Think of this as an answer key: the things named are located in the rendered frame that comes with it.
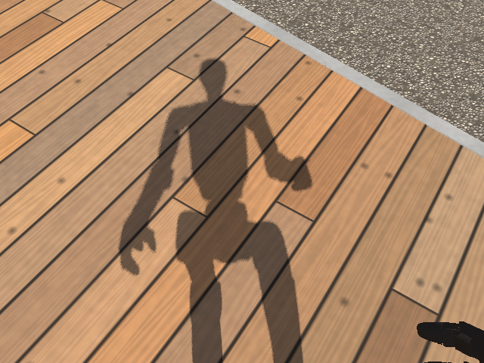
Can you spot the right robot hand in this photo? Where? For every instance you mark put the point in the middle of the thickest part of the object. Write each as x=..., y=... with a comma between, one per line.
x=463, y=336

